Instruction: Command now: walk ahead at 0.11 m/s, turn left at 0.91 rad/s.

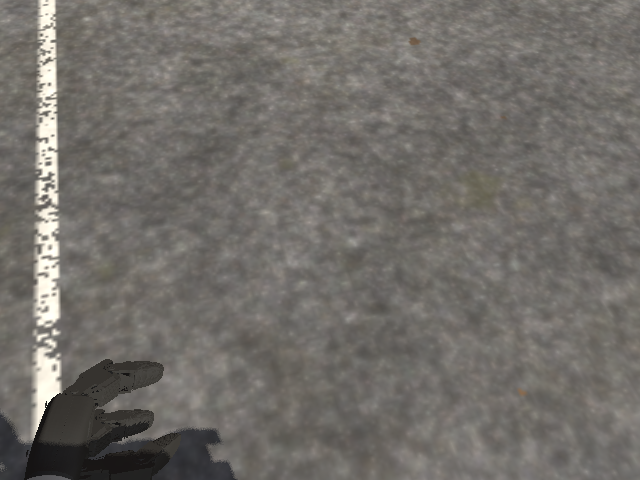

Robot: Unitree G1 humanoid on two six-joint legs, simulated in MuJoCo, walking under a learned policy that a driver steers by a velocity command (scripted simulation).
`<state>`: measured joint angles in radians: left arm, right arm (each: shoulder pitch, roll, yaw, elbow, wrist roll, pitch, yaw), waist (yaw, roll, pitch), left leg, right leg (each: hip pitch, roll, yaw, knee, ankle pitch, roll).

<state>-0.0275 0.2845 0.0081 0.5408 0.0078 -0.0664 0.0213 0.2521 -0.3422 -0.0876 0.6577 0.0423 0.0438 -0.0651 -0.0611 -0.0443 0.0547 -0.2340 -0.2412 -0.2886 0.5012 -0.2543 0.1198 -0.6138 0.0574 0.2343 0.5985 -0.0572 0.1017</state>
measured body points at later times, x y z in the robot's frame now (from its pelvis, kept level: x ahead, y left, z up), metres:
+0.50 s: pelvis +0.07 -0.03 +0.00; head +0.10 +0.01 +0.44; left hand +0.08 +0.30 -0.11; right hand +0.35 -0.20 -0.08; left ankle +0.03 +0.08 -0.72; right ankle +0.20 -0.13 -0.74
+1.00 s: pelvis +0.11 +0.00 -0.01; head +0.12 +0.02 +0.44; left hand +0.02 +0.31 -0.09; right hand +0.44 -0.03 -0.08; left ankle +0.02 +0.07 -0.73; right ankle +0.21 -0.07 -0.74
